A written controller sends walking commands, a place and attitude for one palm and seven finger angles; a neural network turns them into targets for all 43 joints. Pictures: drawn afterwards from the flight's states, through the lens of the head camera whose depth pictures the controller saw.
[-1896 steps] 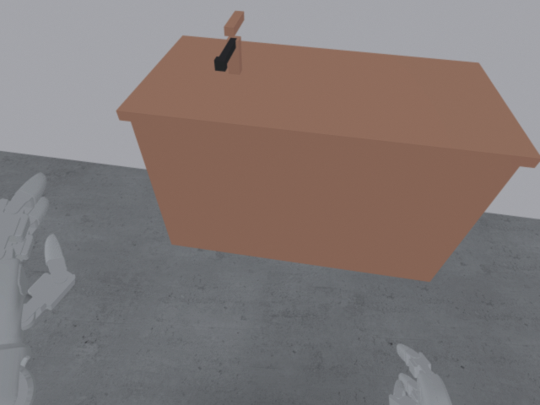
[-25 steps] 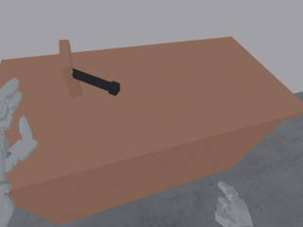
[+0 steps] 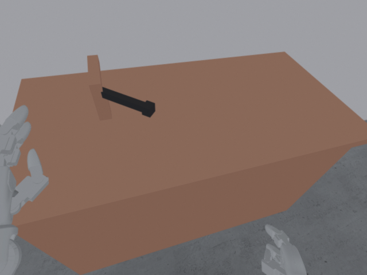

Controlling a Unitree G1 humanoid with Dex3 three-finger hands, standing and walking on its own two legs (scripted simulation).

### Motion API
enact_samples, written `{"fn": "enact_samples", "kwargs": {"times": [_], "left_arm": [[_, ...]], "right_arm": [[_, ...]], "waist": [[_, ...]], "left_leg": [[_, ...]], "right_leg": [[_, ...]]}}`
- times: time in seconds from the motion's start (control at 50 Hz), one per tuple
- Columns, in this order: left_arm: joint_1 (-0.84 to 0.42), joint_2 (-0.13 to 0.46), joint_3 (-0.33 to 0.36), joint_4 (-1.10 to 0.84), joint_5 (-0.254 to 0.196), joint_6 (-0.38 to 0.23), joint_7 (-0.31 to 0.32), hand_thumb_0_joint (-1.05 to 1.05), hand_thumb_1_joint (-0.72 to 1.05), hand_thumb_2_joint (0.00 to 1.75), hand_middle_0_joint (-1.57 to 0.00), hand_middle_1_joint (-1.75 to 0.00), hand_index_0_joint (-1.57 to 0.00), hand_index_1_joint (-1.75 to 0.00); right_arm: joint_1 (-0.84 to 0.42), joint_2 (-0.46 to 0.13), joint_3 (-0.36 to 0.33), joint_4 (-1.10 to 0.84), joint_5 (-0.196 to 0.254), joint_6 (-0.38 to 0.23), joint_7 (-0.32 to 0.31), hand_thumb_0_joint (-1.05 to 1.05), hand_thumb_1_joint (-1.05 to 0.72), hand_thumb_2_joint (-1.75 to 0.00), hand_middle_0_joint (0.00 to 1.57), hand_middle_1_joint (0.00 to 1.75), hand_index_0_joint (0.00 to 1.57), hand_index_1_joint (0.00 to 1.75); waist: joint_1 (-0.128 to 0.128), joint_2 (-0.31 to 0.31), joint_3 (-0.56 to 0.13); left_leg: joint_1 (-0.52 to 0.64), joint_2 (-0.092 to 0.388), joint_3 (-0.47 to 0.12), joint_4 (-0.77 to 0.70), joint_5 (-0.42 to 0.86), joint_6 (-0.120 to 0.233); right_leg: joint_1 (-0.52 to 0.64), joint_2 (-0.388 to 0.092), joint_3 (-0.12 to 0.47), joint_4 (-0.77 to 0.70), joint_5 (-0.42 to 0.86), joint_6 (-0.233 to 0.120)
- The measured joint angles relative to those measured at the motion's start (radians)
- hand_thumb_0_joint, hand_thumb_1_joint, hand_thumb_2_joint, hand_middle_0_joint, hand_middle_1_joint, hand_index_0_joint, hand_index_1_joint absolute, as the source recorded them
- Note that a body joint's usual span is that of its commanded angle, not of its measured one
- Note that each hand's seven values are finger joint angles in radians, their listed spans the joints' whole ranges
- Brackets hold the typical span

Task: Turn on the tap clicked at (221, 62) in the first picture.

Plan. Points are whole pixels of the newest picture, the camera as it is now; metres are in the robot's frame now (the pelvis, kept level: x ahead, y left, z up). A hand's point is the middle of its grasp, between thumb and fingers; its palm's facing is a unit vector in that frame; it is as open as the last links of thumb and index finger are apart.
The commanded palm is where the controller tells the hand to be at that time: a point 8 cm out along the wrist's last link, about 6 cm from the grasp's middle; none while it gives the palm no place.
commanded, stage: come to a stop and stand still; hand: left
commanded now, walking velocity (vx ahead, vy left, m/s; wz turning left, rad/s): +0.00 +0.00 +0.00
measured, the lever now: (148, 108) +0.48 +0.15 +0.08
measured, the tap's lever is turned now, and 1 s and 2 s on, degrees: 49 49 49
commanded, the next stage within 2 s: look again from close up in 0.20 s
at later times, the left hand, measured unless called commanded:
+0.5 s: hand (55, 181) +0.22 +0.24 +0.16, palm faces +0.38 -0.85 -0.36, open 7.5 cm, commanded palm +0.16 +0.27 +0.17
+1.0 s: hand (80, 200) +0.20 +0.19 +0.14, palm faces +0.31 -0.88 -0.36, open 7.5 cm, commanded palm +0.15 +0.25 +0.17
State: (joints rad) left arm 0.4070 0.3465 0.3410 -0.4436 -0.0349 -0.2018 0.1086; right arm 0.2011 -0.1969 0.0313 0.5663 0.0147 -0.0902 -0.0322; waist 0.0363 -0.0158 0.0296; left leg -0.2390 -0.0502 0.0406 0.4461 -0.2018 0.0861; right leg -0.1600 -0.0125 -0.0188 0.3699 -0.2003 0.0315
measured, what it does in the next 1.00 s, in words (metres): stands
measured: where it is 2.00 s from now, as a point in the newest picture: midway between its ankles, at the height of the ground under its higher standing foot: outside the picture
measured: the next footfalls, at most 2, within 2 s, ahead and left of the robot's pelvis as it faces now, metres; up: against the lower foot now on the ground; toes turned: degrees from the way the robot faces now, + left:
none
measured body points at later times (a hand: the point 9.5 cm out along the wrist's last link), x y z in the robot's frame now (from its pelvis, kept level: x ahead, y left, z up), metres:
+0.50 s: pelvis +0.00 -0.01 +0.00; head +0.02 +0.00 +0.45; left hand +0.19 +0.28 +0.18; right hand +0.18 -0.24 -0.07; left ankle +0.02 +0.06 -0.74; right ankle +0.00 -0.15 -0.74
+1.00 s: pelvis -0.01 -0.04 -0.01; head -0.01 -0.05 +0.44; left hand +0.17 +0.24 +0.16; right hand +0.20 -0.25 -0.08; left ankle +0.03 +0.06 -0.74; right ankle +0.00 -0.14 -0.74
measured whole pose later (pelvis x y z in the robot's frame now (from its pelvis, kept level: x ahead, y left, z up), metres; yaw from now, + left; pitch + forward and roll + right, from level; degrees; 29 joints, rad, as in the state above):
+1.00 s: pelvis -0.01 -0.04 -0.01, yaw -1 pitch -1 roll +0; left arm 0.45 0.35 0.31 -0.47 -0.10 -0.04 0.03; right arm 0.14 -0.22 0.04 0.60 -0.01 -0.12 0.00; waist 0.05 0.01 0.00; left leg -0.31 -0.02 0.05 0.57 -0.25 0.03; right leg -0.28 0.00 -0.06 0.59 -0.30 -0.03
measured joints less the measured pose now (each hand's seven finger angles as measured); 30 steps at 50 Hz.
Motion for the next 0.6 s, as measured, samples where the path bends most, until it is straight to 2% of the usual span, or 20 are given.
{"fn": "enact_samples", "kwargs": {"times": [0.32, 0.6], "left_arm": [[0.022, 0.011, 0.001, 0.002, 0.0, -0.014, -0.002, 0.02, 0.88, 0.9, -0.21, -0.3, -0.21, -0.3], [0.023, 0.007, -0.009, -0.004, -0.008, 0.003, 0.002, 0.02, 0.88, 0.9, -0.21, -0.3, -0.21, -0.3]], "right_arm": [[0.015, -0.014, -0.015, 0.015, 0.002, -0.012, -0.002, 0.02, -0.9, -0.9, 0.2, 0.3, 0.2, 0.3], [-0.007, -0.014, -0.016, 0.009, 0.005, -0.007, -0.005, 0.02, -0.9, -0.9, 0.2, 0.3, 0.2, 0.3]], "waist": [[-0.016, 0.01, 0.003], [-0.009, 0.009, 0.001]], "left_leg": [[-0.003, 0.009, -0.006, -0.007, 0.01, -0.01], [0.004, 0.014, -0.01, -0.008, 0.002, -0.018]], "right_leg": [[-0.004, 0.009, -0.005, -0.006, 0.007, -0.01], [0.004, 0.015, -0.008, -0.008, -0.001, -0.017]]}}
